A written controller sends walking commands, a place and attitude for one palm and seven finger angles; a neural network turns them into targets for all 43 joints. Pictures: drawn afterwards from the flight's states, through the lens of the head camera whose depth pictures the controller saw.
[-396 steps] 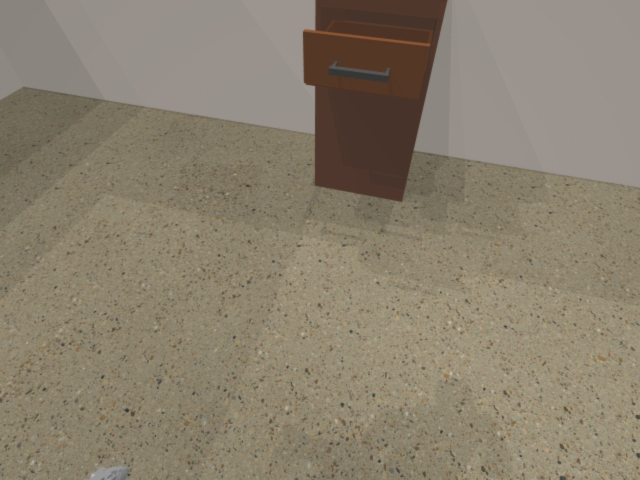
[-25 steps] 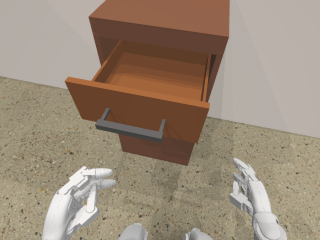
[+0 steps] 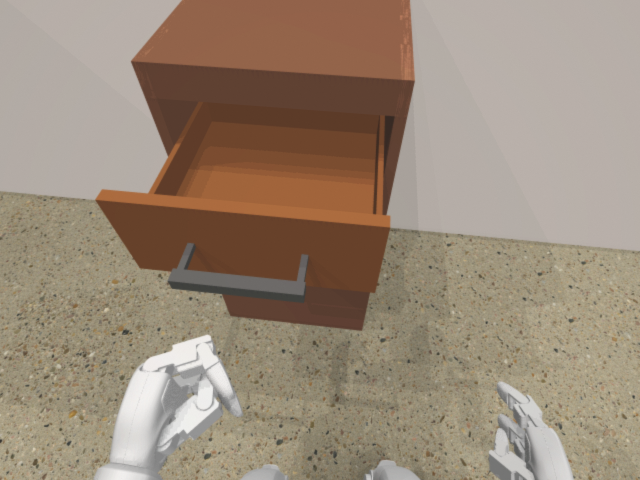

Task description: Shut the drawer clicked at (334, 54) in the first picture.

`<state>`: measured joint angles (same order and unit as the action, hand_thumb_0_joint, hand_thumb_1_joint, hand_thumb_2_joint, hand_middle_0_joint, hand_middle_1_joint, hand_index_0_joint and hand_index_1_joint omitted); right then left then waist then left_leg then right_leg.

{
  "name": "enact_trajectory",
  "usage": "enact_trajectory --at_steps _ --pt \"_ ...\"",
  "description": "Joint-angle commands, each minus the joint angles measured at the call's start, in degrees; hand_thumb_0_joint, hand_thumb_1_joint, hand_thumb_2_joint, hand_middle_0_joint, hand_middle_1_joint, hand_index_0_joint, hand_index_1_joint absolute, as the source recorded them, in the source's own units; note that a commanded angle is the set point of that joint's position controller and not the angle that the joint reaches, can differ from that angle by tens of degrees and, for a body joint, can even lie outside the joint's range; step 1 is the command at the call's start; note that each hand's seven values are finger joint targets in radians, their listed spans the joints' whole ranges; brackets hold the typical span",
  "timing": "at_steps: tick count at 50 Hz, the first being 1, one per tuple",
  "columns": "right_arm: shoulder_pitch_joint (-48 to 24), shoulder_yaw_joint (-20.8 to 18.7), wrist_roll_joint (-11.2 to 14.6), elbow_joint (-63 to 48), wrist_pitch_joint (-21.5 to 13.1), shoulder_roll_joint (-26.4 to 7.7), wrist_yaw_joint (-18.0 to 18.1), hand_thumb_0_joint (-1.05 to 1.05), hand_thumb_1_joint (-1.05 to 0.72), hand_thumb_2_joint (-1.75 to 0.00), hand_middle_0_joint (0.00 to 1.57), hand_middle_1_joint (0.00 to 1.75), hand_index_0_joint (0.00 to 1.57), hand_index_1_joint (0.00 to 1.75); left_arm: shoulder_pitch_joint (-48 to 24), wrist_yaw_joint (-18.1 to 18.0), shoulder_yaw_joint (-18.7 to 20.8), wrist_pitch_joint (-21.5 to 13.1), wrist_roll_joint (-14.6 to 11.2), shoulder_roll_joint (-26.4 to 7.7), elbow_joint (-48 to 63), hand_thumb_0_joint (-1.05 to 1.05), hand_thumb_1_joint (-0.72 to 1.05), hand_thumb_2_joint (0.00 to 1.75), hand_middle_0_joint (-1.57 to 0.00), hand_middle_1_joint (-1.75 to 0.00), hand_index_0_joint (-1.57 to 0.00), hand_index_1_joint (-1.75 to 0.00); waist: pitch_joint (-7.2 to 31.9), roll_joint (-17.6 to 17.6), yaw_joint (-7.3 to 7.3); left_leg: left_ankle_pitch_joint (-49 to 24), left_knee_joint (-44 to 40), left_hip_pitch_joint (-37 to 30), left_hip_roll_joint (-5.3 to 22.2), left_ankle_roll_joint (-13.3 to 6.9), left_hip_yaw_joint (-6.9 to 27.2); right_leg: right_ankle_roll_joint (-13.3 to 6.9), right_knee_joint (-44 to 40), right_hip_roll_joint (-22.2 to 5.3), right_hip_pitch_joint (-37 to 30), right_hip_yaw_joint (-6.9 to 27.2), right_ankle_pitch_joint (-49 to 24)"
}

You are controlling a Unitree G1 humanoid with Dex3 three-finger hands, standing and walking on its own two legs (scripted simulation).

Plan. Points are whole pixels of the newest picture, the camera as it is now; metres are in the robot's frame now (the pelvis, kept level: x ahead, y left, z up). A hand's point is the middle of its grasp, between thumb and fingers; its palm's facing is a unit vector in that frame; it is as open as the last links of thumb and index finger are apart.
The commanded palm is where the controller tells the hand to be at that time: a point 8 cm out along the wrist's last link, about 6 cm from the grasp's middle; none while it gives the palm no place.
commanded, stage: raise the hand and make a fist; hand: left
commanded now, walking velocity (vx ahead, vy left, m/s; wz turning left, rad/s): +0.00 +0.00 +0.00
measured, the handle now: (241, 271) +0.39 +0.13 +0.02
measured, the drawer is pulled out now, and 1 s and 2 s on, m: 0.23 0.23 0.23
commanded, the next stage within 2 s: bring the fist close to the handle in 0.82 s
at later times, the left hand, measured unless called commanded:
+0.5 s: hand (217, 368) +0.21 +0.11 +0.12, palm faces -0.08 -1.00 -0.03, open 3.2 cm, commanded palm +0.19 +0.16 +0.12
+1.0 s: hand (233, 378) +0.21 +0.09 +0.11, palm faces -0.08 -1.00 -0.04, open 3.3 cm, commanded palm +0.19 +0.15 +0.11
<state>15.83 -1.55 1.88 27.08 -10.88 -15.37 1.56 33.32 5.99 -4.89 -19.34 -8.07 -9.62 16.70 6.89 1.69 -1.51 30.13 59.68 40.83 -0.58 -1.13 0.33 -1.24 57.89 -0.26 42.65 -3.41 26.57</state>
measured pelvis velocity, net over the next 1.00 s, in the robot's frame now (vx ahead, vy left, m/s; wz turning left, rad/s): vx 0.01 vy -0.02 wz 0.01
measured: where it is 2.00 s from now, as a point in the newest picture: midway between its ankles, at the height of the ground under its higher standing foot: outside the picture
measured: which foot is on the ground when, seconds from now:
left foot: down 0.00-1.00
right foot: down 0.00-1.00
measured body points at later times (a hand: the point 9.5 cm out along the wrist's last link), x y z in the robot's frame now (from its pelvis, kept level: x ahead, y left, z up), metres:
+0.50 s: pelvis +0.02 +0.00 +0.02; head +0.04 -0.02 +0.47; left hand +0.21 +0.16 +0.12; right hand +0.21 -0.22 -0.05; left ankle +0.00 +0.11 -0.67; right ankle +0.02 -0.11 -0.67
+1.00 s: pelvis +0.01 -0.02 +0.02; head +0.03 -0.03 +0.47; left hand +0.21 +0.15 +0.12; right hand +0.20 -0.24 -0.05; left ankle +0.00 +0.11 -0.67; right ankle +0.02 -0.11 -0.67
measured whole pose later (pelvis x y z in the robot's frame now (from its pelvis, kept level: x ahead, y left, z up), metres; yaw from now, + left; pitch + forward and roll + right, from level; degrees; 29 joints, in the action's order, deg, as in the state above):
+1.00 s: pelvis +0.01 -0.02 +0.02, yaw +1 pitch +7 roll +0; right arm 15.0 2.0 1.7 26.2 -10.5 -13.7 0.6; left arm 30.9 5.4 -5.6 -13.9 -7.8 -8.7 18.5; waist 6.2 3.0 -0.3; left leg 28.1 52.2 31.6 -0.2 0.1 1.2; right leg -2.3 51.5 0.2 33.7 -4.2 25.4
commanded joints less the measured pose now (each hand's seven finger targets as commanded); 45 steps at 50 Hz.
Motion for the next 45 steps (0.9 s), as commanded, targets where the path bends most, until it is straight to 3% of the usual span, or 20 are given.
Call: enact_trajectory --at_steps 1,5,6,8,9,11,14,19,21,24,30,34,39,42,45 --pt "-4.55 -0.69 0.04 -11.69 -2.76 -3.95 -0.07 0.0 -0.9 -0.9 0.2 0.3 0.2 0.3 -1.33 -1.99 1.91 -3.06 -0.06 -2.41 14.72 0.0 0.9 0.9 -1.3 -1.49 -1.3 -1.49 8.42 -0.71 0.62 -15.37 -11.24 -5.17 0.48 -0.37 1.3 -0.26 -9.47 -0.07 -10.21 0.4 -10.32" --pt "-4.12 -0.22 0.03 -12.12 -2.14 -3.98 -0.29 0.0 -0.9 -0.9 0.2 0.3 0.2 0.3 -1.78 -1.76 0.21 -1.7 0.54 -1.59 14.52 0.0 0.9 0.9 -1.38 -1.58 -1.38 -1.58 7.58 0.01 0.25 -17.7 -11.76 -7.4 0.77 -0.37 1.42 -0.16 -10.07 0.07 -10.65 0.2 -12.91" --pt "-3.97 0.01 0.08 -12.2 -2.1 -4.19 -0.36 0.0 -0.9 -0.9 0.2 0.3 0.2 0.3 -3.57 -1.35 -0.7 -1.26 0.62 -1.4 14.79 0.0 0.9 0.9 -1.4 -1.6 -1.4 -1.6 6.83 -0.51 -0.41 -17.45 -11.94 -7.61 0.85 -0.31 1.7 -0.08 -10.22 0.11 -10.34 0.06 -12.89" --pt "-4.09 0.13 0.07 -12.55 -1.88 -4.15 -0.36 0.0 -0.9 -0.9 0.2 0.3 0.2 0.3 -1.99 -0.76 0.08 0.14 0.57 -2.04 14.19 0.0 0.9 0.9 -1.4 -1.6 -1.4 -1.6 7.48 -0.99 0.31 -17.81 -12.33 -8.12 0.78 -0.37 1.65 -0.1 -10.68 0.09 -11.78 0.19 -13.64" --pt "-4.48 0.2 0.19 -12.33 -1.48 -4.12 -0.35 0.0 -0.9 -0.9 0.2 0.3 0.2 0.3 -1.5 -0.7 0.46 1.05 0.81 -2.23 13.01 0.0 0.9 0.9 -1.4 -1.6 -1.4 -1.6 5.93 -2.38 0.2 -17.51 -12.64 -7.65 0.83 -0.44 1.71 -0.06 -11.28 0.12 -11.91 0.18 -13.59" --pt "-4.45 0.6 0.25 -12.76 -1.24 -3.97 -0.36 0.0 -0.9 -0.9 0.2 0.3 0.2 0.3 -3.49 -0.4 0.38 2.02 0.6 -2.35 14.79 0.0 0.9 0.9 -1.4 -1.6 -1.4 -1.6 6.3 -1.19 0.31 -17.61 -13.22 -8.46 0.72 -0.35 1.72 -0.05 -11.53 0.07 -12.72 0.19 -13.97" --pt "-4.83 0.84 0.14 -12.62 -1.11 -3.87 -0.07 0.0 -0.9 -0.9 0.2 0.3 0.2 0.3 -4.5 -0.88 1.74 2.96 0.43 -3.22 15.99 0.0 0.9 0.9 -1.4 -1.6 -1.4 -1.6 6.73 -2.7 0.42 -18.09 -13.71 -9.36 0.86 -0.41 1.89 0.05 -12.09 0.1 -13.9 0.14 -14.63" --pt "-4.74 1.12 0.12 -12.11 -1.76 -3.55 -0.3 0.0 -0.9 -0.9 0.2 0.3 0.2 0.3 -4.52 -1.1 1.43 3.33 0.04 -2.7 17.89 0.0 0.9 0.9 -1.4 -1.6 -1.4 -1.6 7.42 -0.99 0.72 -21.44 -14.29 -11.22 0.9 -0.28 1.94 0.03 -12.4 -0.12 -15.71 0.07 -17.9" --pt "-4.48 1.28 0.18 -11.84 -2.01 -3.61 -0.4 0.0 -0.9 -0.9 0.2 0.3 0.2 0.3 -4.87 -0.7 0.44 3.82 -0.12 -1.91 17.45 0.0 0.9 0.9 -1.4 -1.6 -1.4 -1.6 6.85 -2.39 0.27 -20.45 -14.61 -11.06 0.78 -0.34 1.76 0.24 -13.25 -0.19 -16.15 0.22 -17.73" --pt "-5.17 0.89 0.26 -11.43 -2.12 -3.75 -0.37 0.0 -0.9 -0.9 0.2 0.3 0.2 0.3 -1.6 -0.5 1.19 4.49 0.14 -2.02 14.85 0.0 0.9 0.9 -1.4 -1.6 -1.4 -1.6 5.28 -3.86 0.79 -19.78 -14.87 -10.1 0.56 -0.44 1.5 0.24 -14.03 -0.34 -16.78 0.53 -17.59" --pt "-4.79 0.55 0.11 -11.63 -2.57 -3.35 -0.6 0.0 -0.9 -0.9 0.2 0.3 0.2 0.3 0.29 -0.96 1.69 3.12 0.15 -2.12 18.05 0.0 0.9 0.9 -1.4 -1.6 -1.4 -1.6 7.53 -1.94 1.57 -21.62 -15.15 -11.33 0.34 -0.38 0.93 0.13 -13.58 -0.46 -18.39 0.59 -19.58" --pt "-4.89 0.45 0.01 -11.02 -2.93 -3.57 -0.61 0.0 -0.9 -0.9 0.2 0.3 0.2 0.3 -1.2 -1.33 1.24 1.54 0.06 -1.98 17.85 0.0 0.9 0.9 -1.4 -1.6 -1.4 -1.6 4.94 -3.91 0.52 -19.36 -14.57 -10.11 0.29 -0.53 0.77 0.4 -14.53 -0.41 -16.93 1.25 -18.12" --pt "-5.03 0.56 -0.05 -10.89 -3.13 -3.94 -0.57 0.0 -0.9 -0.9 0.2 0.3 0.2 0.3 -2.32 -1.04 1.4 1.22 0.31 -2.7 16.18 0.0 0.9 0.9 -1.4 -1.6 -1.4 -1.6 4.18 -3.02 0.43 -16.18 -14.45 -8.98 -0.02 -0.62 0.64 0.36 -15.44 -0.53 -16.11 2.28 -13.79" --pt "-4.85 0.62 0.09 -11.04 -3.28 -3.85 -0.6 0.0 -0.9 -0.9 0.2 0.3 0.2 0.3 -2.94 -0.67 1.19 1.38 0.08 -2.37 16.36 0.0 0.9 0.9 -1.4 -1.6 -1.4 -1.6 5.93 -2.48 0.5 -16.09 -14.45 -9.62 -0.16 -0.6 0.45 0.47 -15.64 -0.68 -16.82 2.66 -13.79" --pt "-5.07 0.89 0.08 -10.89 -3.06 -3.75 -0.59 0.0 -0.9 -0.9 0.2 0.3 0.2 0.3 -3.18 -0.7 1.16 1.91 0.02 -1.89 15.02 0.0 0.9 0.9 -1.4 -1.6 -1.4 -1.6 4.96 -3.31 0.49 -15.79 -14.66 -9.34 -0.17 -0.67 0.37 0.52 -16.24 -0.73 -16.9 2.87 -13.43"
